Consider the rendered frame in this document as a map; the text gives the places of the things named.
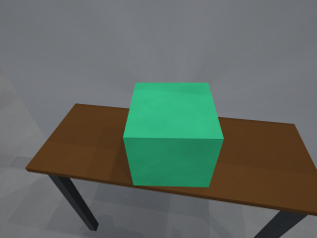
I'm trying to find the table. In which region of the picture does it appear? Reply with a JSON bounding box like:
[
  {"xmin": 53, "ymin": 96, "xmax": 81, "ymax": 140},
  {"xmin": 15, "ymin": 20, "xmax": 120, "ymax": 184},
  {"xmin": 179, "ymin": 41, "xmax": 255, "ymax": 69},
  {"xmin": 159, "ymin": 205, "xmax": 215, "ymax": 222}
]
[{"xmin": 25, "ymin": 103, "xmax": 317, "ymax": 238}]

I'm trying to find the carton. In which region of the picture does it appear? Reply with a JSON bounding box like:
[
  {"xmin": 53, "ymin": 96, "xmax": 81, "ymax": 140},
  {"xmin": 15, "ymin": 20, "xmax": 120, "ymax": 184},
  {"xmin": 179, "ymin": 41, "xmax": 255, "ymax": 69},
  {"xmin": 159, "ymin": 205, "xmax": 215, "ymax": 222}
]
[{"xmin": 123, "ymin": 82, "xmax": 224, "ymax": 187}]

